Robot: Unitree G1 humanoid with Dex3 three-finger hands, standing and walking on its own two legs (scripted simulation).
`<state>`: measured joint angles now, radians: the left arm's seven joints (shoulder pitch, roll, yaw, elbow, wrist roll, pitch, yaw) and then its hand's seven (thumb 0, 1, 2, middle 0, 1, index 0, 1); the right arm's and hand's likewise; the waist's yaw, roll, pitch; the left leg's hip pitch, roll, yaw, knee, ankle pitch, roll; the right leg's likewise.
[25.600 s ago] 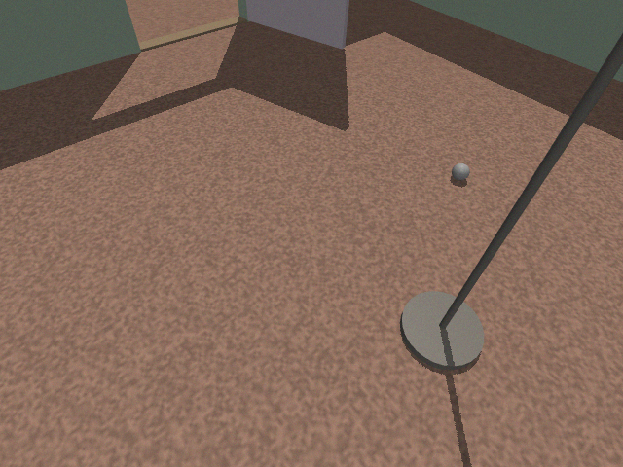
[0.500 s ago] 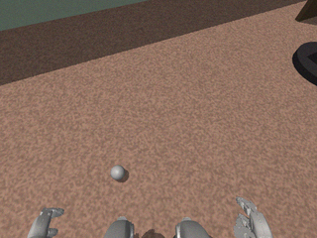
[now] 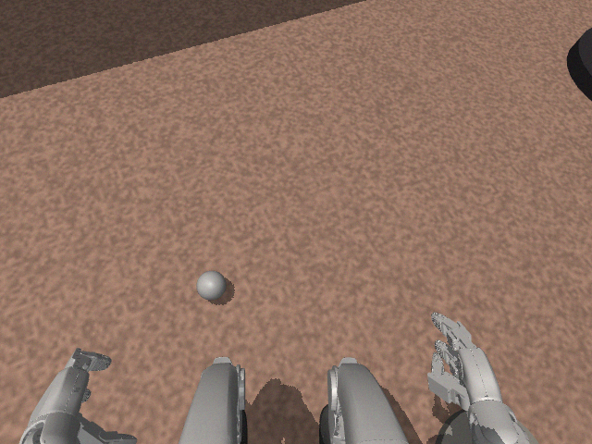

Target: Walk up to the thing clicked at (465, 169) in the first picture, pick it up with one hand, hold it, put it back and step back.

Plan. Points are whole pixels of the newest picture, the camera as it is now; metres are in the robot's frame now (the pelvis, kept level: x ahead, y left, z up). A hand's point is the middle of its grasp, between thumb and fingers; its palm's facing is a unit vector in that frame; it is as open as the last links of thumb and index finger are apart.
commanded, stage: rise first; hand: left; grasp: from above
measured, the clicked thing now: (211, 285) +0.47 +0.20 -0.59
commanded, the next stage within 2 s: none
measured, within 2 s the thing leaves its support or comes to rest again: neither
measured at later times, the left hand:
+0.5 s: hand (152, 333) +0.31 +0.27 -0.33, palm faces -0.46 -0.28 -0.84, open 14.0 cm
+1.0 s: hand (169, 306) +0.38 +0.26 -0.42, palm faces -0.47 -0.02 -0.88, open 14.2 cm
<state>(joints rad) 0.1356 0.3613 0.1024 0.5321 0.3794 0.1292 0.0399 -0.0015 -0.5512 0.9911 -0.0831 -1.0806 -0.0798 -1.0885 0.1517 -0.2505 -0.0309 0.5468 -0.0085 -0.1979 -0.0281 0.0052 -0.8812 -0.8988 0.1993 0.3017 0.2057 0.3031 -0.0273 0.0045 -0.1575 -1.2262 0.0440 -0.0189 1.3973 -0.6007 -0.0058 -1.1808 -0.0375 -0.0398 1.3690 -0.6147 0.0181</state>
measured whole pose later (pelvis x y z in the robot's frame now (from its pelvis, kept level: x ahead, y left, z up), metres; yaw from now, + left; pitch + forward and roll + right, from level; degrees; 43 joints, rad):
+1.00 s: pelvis -0.08 +0.01 -0.26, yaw -5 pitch +34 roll -7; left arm -0.84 0.66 0.05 1.29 1.21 -0.20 0.32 0.00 -0.54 1.03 -0.08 -1.00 -0.08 -1.01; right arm 0.14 -0.26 -0.03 0.76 -0.09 -0.04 0.09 0.00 -0.90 -0.90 0.20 0.30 0.21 0.30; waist -0.16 0.00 -0.09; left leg -2.22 0.04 -0.10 2.27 -0.65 0.01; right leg -2.14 -0.02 -0.05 2.21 -0.67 0.03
